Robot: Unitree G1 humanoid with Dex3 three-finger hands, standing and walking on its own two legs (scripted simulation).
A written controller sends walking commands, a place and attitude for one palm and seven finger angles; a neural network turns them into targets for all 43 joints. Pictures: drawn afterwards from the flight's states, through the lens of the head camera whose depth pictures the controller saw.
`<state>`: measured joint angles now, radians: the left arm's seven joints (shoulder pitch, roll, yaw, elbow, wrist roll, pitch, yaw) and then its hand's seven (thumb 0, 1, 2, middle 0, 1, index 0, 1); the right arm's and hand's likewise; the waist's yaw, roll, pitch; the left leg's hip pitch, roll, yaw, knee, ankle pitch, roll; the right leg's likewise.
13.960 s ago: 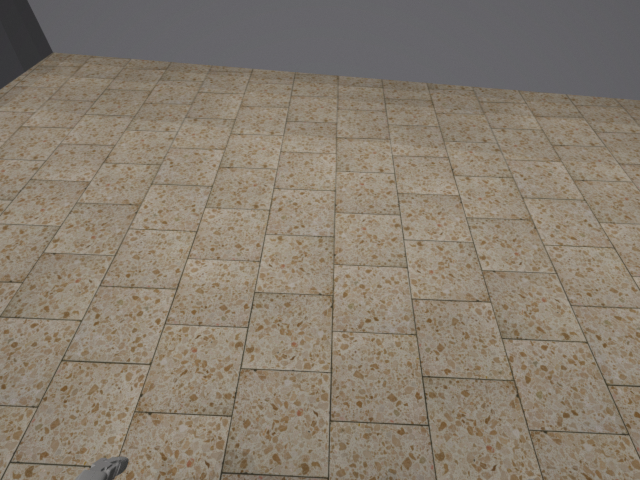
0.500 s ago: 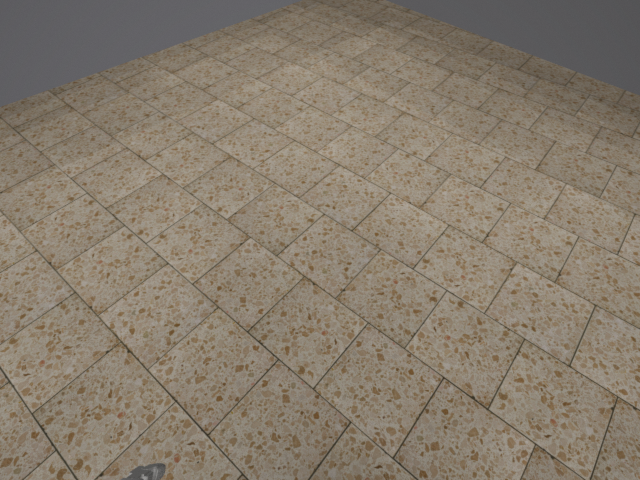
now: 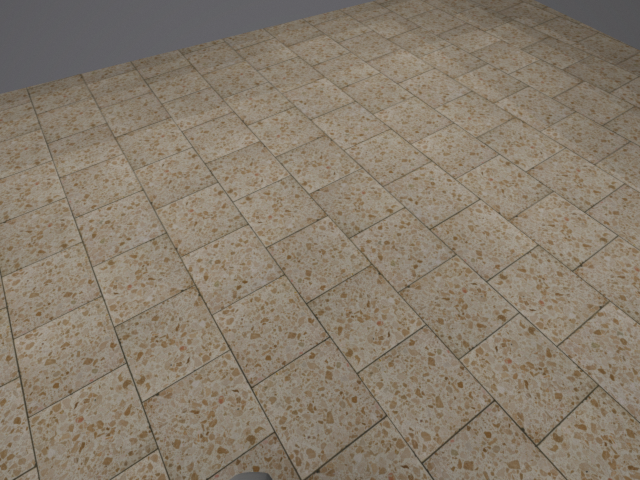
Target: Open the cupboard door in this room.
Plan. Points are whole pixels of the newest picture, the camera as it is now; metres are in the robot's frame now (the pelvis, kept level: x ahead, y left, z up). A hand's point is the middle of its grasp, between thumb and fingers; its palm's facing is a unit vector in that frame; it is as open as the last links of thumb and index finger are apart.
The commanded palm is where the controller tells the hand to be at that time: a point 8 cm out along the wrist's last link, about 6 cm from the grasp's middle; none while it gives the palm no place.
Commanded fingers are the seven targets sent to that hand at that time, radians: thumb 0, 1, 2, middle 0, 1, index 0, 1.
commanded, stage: turn or walk to find it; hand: left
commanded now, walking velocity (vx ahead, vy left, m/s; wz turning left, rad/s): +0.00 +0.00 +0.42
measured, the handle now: out of the picture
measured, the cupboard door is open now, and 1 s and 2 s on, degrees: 0 0 0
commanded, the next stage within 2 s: none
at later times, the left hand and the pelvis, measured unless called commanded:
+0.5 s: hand out of the picture +0.04 +0.20 -0.15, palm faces +0.22 -0.93 -0.29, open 7.4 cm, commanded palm none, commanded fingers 0.00 0.90 0.90 -0.20 -0.30 -0.20 -0.30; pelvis -0.01 -0.01 -0.01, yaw +12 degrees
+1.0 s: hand out of the picture -0.10 +0.23 -0.18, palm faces +0.45 -0.86 -0.25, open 7.4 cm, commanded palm none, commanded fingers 0.00 0.90 0.90 -0.20 -0.30 -0.20 -0.30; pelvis -0.05 +0.01 +0.00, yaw +24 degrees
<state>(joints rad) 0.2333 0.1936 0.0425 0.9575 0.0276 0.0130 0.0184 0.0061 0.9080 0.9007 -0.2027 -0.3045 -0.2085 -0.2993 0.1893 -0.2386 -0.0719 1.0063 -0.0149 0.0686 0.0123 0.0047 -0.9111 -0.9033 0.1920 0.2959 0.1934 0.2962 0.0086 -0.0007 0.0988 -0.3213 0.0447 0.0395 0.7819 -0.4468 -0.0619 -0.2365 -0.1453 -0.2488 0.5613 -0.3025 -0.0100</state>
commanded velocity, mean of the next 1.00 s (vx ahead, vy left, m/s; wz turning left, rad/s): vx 0.00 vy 0.00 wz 0.42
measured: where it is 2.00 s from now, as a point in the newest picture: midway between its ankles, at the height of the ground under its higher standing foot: outside the picture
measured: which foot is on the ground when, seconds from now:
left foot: up 0.00-0.04, down 0.06-0.44, up 0.46-0.84, down 0.86-1.00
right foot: down 0.00-0.06, up 0.08-0.42, down 0.44-0.86, up 0.88-1.00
